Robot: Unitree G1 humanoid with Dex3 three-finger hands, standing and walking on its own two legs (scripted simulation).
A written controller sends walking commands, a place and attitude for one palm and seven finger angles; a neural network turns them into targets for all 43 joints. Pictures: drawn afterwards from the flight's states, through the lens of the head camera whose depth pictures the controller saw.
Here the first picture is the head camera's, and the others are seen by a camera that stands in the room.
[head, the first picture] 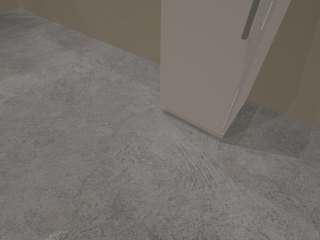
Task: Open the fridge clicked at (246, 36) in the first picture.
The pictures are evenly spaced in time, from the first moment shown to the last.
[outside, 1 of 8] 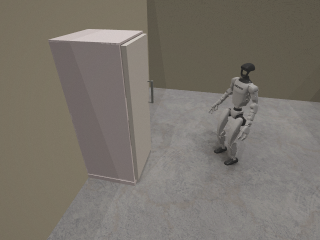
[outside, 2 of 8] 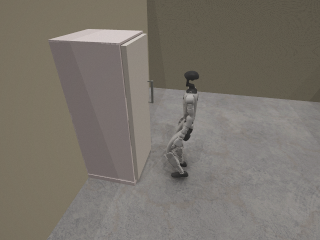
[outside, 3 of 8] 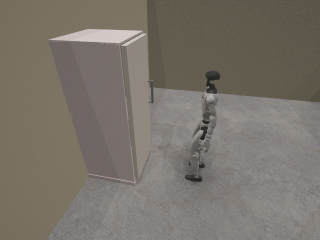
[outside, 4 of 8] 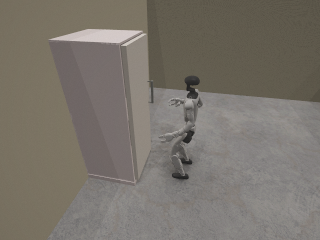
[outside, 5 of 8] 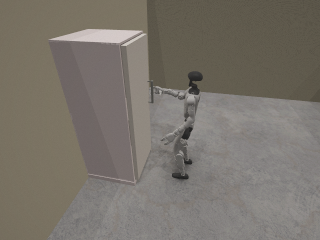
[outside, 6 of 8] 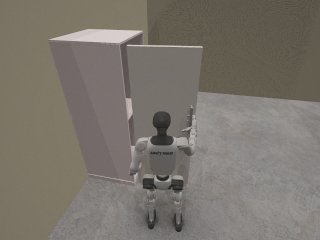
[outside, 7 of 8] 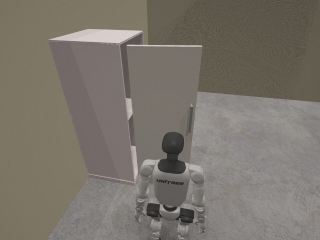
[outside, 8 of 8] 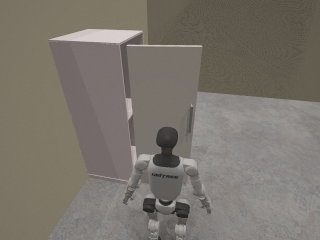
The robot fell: no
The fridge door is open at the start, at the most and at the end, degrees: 0 89 80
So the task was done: yes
